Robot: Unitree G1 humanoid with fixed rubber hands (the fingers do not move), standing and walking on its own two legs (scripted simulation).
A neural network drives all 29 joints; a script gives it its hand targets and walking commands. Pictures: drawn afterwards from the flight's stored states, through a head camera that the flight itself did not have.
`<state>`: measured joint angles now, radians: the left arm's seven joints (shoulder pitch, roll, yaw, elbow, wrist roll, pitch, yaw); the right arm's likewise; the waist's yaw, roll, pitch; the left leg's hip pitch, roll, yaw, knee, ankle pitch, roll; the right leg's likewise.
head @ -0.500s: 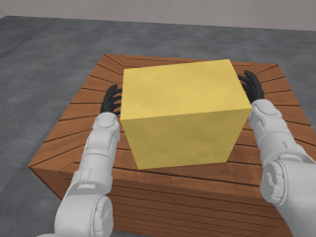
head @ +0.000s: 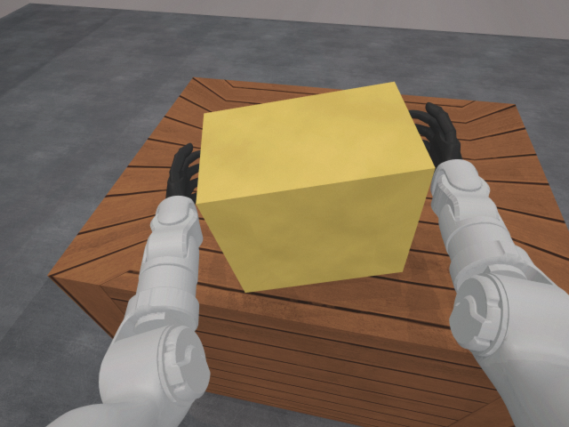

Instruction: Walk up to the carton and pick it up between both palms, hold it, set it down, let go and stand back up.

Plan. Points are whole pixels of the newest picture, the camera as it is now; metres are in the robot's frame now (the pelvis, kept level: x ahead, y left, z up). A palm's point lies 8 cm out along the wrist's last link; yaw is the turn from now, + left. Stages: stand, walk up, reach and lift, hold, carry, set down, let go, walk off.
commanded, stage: set down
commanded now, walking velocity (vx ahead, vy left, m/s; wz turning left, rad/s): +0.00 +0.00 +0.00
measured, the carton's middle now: (311, 199) +0.46 +0.03 +0.06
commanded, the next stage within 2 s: none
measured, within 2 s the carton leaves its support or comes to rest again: rests again in 1.76 s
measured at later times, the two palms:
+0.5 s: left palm (197, 192) +0.41 +0.20 +0.10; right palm (448, 186) +0.46 -0.17 +0.11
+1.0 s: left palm (196, 198) +0.41 +0.20 +0.09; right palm (446, 186) +0.46 -0.17 +0.11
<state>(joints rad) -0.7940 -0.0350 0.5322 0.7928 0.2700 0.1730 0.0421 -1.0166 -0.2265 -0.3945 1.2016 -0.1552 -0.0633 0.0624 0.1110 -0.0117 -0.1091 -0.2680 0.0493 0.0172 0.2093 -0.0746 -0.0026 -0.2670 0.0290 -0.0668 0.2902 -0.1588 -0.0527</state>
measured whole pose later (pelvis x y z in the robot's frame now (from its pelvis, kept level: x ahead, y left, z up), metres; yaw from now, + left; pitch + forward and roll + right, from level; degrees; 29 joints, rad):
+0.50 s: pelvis +0.01 +0.03 +0.00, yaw -5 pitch +10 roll +0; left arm -0.73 -0.10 0.47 0.65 0.29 0.18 0.09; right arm -0.92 -0.26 -0.36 1.16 -0.08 -0.12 0.10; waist 0.12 0.00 -0.11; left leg -0.32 0.06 0.11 0.27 -0.13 -0.02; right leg -0.31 0.02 0.00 0.28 -0.15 -0.02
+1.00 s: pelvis +0.01 +0.02 +0.00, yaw -4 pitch +10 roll +0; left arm -0.74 -0.09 0.52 0.69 0.30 0.08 0.06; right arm -0.91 -0.21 -0.42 1.11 -0.14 -0.13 0.10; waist 0.11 -0.02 -0.08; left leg -0.30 0.06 0.10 0.23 -0.10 -0.03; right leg -0.31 0.03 -0.03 0.27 -0.14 -0.04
